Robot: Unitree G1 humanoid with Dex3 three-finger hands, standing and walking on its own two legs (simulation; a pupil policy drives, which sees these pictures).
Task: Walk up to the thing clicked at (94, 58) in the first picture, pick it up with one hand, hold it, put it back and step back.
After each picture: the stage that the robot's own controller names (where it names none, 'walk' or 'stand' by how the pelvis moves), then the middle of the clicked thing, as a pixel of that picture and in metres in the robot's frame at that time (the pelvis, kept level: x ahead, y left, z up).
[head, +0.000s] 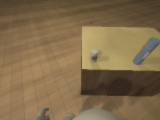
stand; (93, 55) +0.57 -0.02 -0.02
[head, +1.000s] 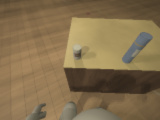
rise first; (77, 52) +0.51 +0.13 +0.01
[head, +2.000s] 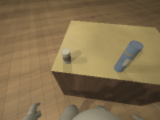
rise first; (66, 56) +0.46 +0.20 +0.02
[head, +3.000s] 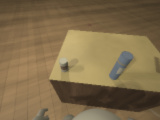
stand; (64, 65) +0.43 +0.22 -0.02
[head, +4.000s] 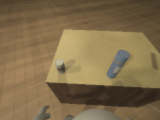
stand; (60, 66) +0.41 +0.24 -0.03
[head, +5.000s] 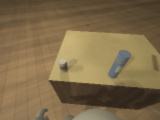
stand; (63, 65) +0.43 +0.22 -0.03
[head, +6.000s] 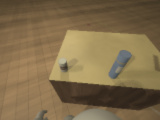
stand; (63, 65) +0.43 +0.22 -0.03
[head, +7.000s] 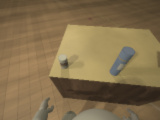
rise first; (63, 61) +0.44 +0.22 -0.02
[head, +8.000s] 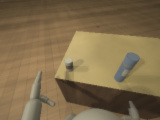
rise first; (69, 64) +0.44 +0.21 -0.02
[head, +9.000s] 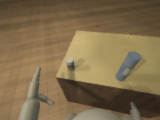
go down; (70, 64) +0.45 +0.20 -0.02
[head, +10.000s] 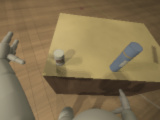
go down; (59, 58) +0.44 +0.18 +0.01
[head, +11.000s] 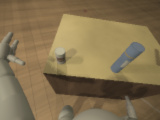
go down; (60, 56) +0.45 +0.19 +0.03
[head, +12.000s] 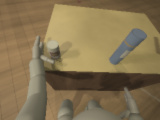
close in; (54, 50) +0.46 +0.20 +0.06
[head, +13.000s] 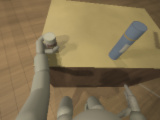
lift; (51, 43) +0.50 +0.21 +0.07
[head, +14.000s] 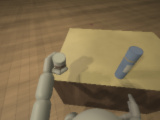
lift; (60, 63) +0.33 +0.18 +0.16
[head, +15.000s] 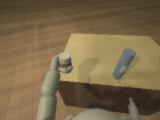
hold; (66, 63) +0.33 +0.16 +0.16
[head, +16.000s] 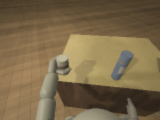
hold; (63, 65) +0.32 +0.17 +0.15
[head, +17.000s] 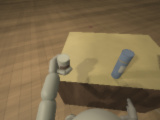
crouch; (64, 64) +0.32 +0.16 +0.15
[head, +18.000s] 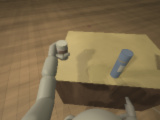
crouch; (62, 50) +0.42 +0.18 +0.17
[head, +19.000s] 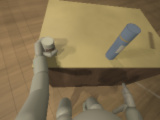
lower; (49, 47) +0.48 +0.21 +0.06
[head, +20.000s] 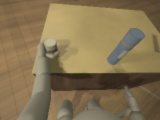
lower; (52, 48) +0.47 +0.20 +0.06
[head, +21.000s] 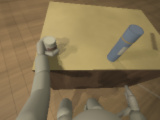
lower; (51, 46) +0.49 +0.20 +0.07
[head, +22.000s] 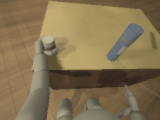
lower; (50, 45) +0.49 +0.21 +0.07
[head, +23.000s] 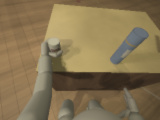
loosen; (55, 47) +0.48 +0.19 +0.07
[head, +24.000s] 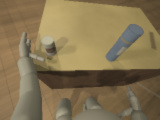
rise; (49, 46) +0.48 +0.20 +0.06
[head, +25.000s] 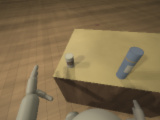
sink last; (69, 60) +0.46 +0.19 +0.02
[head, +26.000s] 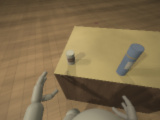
stand; (70, 57) +0.48 +0.19 +0.02
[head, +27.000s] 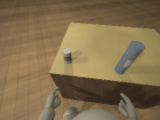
stand; (67, 55) +0.47 +0.19 +0.04
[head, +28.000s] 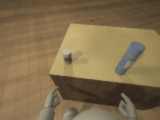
stand; (67, 56) +0.47 +0.19 +0.04
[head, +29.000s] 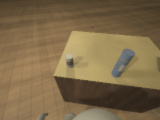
stand; (69, 61) +0.49 +0.19 -0.02
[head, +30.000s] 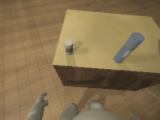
walk; (68, 47) +0.53 +0.17 -0.01
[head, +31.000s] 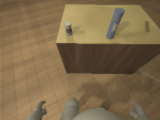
walk; (68, 28) +0.76 +0.24 +0.01
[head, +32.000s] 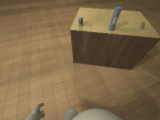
stand; (80, 21) +1.11 +0.19 +0.00
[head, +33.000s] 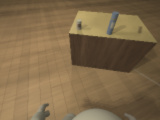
stand; (79, 24) +1.09 +0.19 -0.02
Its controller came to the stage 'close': yes
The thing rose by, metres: 0.22
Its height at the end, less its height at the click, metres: +0.00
